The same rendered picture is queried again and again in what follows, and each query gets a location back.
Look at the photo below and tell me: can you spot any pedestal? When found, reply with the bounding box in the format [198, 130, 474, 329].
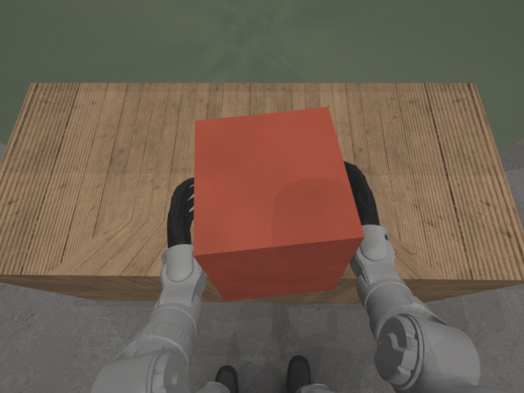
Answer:
[0, 83, 524, 304]

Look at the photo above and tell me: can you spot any robot right upper arm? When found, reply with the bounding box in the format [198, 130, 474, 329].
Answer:
[374, 314, 511, 393]

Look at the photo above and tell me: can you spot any left robot foot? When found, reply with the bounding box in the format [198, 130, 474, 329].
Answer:
[215, 365, 237, 393]

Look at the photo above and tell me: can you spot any right robot foot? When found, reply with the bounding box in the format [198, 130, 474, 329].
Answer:
[287, 355, 310, 393]

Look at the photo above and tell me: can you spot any robot foot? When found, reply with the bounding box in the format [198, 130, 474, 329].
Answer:
[215, 365, 237, 393]
[287, 355, 310, 393]

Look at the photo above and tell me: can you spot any robot left hand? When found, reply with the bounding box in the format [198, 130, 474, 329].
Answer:
[167, 178, 194, 249]

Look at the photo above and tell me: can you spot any robot left upper arm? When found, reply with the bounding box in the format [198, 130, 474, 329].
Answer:
[92, 350, 190, 393]

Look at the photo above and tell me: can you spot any carton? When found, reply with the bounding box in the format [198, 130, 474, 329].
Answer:
[193, 107, 364, 301]

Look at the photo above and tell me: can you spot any robot left forearm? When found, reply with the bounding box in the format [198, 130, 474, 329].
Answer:
[91, 244, 206, 393]

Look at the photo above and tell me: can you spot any robot right forearm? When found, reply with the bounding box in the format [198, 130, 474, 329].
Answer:
[350, 224, 481, 384]

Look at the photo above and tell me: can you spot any robot right hand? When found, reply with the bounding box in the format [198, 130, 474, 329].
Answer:
[344, 161, 380, 226]

